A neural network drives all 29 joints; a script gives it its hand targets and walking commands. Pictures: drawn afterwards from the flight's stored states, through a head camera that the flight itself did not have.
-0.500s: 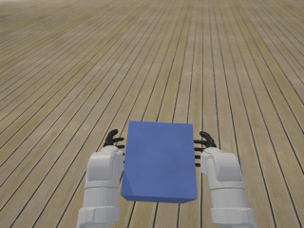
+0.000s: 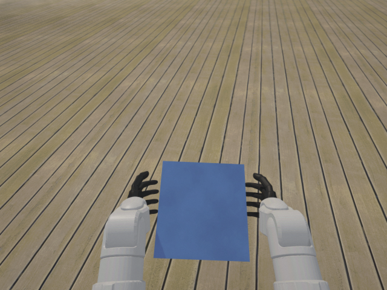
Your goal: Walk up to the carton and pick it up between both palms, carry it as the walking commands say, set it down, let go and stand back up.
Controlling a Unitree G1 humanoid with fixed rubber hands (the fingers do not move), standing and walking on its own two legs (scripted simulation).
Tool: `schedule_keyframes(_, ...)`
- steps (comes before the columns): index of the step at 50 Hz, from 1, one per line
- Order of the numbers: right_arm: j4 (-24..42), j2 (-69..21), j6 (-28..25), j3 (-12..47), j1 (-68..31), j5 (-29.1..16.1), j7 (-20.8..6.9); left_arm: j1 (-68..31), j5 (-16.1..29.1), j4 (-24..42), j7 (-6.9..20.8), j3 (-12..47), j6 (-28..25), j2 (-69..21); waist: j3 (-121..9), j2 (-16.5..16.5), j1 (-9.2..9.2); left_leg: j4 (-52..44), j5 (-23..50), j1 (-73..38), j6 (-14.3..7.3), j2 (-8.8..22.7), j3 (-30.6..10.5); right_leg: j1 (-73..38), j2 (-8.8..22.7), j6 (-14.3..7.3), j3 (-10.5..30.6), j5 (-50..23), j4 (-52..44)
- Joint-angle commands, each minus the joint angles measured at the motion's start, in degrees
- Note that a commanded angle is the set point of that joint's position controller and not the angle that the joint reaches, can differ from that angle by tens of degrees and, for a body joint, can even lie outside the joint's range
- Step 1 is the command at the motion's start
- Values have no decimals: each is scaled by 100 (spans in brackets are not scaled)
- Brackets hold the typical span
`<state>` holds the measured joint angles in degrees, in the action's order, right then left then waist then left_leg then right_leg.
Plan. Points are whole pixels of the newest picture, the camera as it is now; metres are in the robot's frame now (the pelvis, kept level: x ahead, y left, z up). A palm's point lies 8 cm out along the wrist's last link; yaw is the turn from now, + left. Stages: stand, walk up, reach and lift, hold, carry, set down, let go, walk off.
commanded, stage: carry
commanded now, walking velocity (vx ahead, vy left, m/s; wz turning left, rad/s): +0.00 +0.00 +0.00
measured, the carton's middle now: (200, 214) +0.33 +0.01 -0.03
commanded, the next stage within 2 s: none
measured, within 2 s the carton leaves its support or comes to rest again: neither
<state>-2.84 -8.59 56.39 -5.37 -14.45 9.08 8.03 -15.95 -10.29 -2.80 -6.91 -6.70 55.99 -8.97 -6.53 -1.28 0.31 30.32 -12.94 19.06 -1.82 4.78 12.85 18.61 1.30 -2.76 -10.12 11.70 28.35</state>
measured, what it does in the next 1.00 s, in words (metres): stands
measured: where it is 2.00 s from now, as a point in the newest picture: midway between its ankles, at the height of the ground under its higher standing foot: outside the picture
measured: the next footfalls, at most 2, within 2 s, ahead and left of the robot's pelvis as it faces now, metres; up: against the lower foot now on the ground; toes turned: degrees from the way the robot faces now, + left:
none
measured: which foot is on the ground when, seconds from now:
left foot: down 0.00-1.00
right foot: down 0.00-1.00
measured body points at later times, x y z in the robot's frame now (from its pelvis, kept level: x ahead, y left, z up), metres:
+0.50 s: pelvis +0.00 -0.01 +0.00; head -0.03 -0.01 +0.45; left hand +0.30 +0.13 +0.06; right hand +0.30 -0.14 +0.05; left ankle +0.04 +0.09 -0.73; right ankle +0.04 -0.09 -0.73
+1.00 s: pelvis +0.00 -0.02 +0.00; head -0.02 -0.03 +0.45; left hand +0.31 +0.12 +0.05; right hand +0.31 -0.16 +0.04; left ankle +0.04 +0.09 -0.73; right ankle +0.04 -0.09 -0.73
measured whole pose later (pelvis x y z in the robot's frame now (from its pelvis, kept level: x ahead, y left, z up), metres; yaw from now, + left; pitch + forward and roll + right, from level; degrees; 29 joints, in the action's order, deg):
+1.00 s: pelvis +0.00 -0.02 +0.00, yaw +1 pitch +2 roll +0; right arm -8.0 -8.4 47.6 -5.9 -13.7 10.2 6.8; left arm -14.8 -10.4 -7.9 -5.3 -7.7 46.4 -8.7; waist -5.9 -1.3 -0.3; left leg 30.1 -12.6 19.0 0.0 5.8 11.3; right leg 18.1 0.2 -4.6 -11.5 12.6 28.4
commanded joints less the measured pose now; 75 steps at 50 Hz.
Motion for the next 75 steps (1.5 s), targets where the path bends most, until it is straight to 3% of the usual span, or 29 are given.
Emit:
schedule_keyframes(1,617,-5210,-361,3104,-2705,-1902,-1494,-2354,1930,379,1503,3057,-242,-5518,-1355,11,-20,-510,371,-596,210,646,-795,-355,704,0,768,-270,-539)
schedule_keyframes(16,633,-5048,-413,3050,-2610,-1816,-1449,-2236,1844,373,1477,2978,-302,-5325,-1290,23,-29,-561,248,-552,194,598,-828,-338,684,-4,762,-88,-655)
schedule_keyframes(27,268,-4948,-852,2755,-2642,-1521,-1435,-2258,1575,47,1452,2680,-767,-5180,-1291,36,-53,-501,308,-546,212,571,-850,-330,695,-8,807,0,-658)
schedule_keyframes(75,-224,-4825,-1678,2561,-2427,-1100,-1434,-2024,1236,-426,1462,2479,-1638,-4935,-1317,167,-46,-150,580,-669,297,446,-727,-609,804,-114,951,-752,-702)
